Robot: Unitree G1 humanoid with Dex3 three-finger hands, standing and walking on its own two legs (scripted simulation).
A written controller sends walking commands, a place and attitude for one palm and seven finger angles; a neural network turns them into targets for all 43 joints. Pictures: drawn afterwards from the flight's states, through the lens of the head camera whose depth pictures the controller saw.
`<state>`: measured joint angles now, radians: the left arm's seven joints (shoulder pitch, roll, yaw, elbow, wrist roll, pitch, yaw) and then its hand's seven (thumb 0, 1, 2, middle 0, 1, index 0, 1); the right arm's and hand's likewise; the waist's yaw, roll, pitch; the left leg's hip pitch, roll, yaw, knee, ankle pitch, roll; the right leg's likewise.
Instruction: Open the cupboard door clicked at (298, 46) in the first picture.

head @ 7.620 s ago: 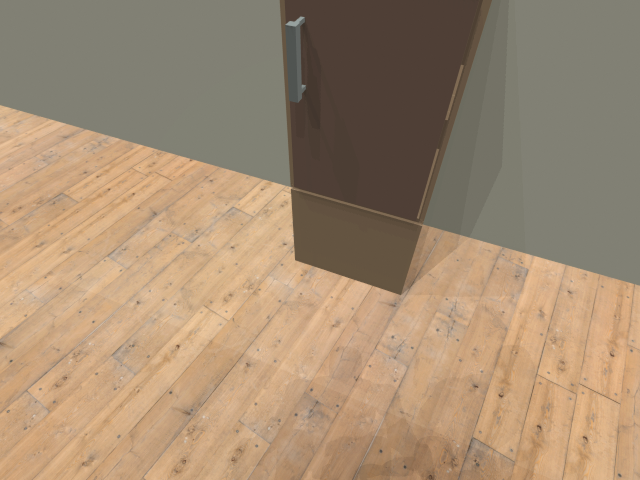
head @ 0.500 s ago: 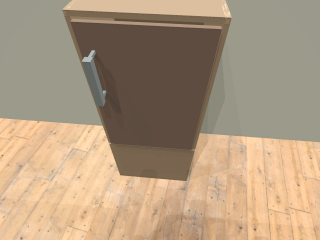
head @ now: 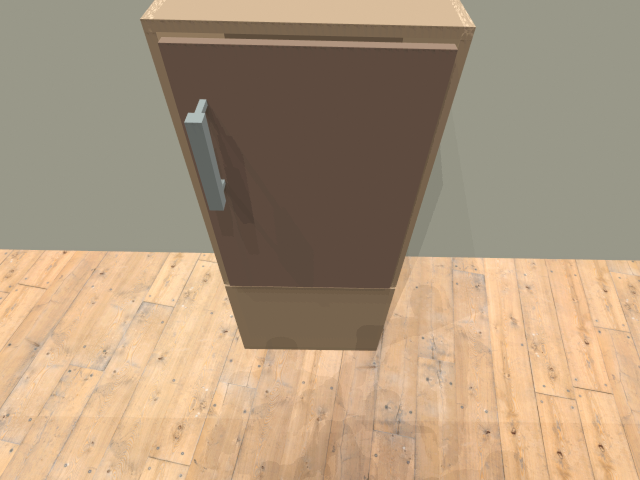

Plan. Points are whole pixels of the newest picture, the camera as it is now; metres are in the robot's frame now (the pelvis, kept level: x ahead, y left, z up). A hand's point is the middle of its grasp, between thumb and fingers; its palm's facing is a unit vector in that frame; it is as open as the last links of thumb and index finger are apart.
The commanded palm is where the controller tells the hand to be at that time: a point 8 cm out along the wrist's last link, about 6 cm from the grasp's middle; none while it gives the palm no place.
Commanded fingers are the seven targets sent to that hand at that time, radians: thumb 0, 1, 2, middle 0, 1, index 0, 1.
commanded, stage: come to a stop and stand still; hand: left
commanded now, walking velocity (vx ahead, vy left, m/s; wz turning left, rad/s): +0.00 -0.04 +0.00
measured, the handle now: (210, 157) +0.57 +0.19 +0.08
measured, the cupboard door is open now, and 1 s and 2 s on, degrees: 0 0 0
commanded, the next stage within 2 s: look again from close up in 0.60 s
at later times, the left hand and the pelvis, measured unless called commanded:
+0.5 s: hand out of the picture +0.03 +0.13 -0.18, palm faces +0.03 -0.98 -0.19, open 7.3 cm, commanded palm none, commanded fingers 0.00 0.90 0.90 -0.20 -0.30 -0.20 -0.30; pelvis +0.03 -0.04 +0.00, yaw +0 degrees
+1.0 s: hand out of the picture +0.02 +0.14 -0.19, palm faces +0.03 -0.98 -0.19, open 7.4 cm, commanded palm none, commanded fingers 0.00 0.90 0.90 -0.20 -0.30 -0.20 -0.30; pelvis +0.02 -0.02 -0.01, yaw -1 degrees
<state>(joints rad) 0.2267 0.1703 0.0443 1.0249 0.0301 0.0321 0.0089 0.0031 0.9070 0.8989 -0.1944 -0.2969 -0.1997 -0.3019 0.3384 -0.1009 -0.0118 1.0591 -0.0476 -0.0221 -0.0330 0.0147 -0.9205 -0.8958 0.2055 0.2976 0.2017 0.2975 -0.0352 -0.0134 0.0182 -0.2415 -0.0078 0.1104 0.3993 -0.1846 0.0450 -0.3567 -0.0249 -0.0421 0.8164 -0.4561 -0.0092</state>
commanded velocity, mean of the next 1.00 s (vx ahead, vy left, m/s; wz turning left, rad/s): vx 0.00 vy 0.00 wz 0.00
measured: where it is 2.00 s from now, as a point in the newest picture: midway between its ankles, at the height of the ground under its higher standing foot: outside the picture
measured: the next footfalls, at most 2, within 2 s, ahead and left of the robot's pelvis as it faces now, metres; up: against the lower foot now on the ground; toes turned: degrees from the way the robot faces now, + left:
right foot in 0.10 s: +0.02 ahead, -0.12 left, +0.00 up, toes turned -2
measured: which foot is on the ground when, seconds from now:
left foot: down 0.00-1.00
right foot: up 0.00-0.08, down 0.10-1.00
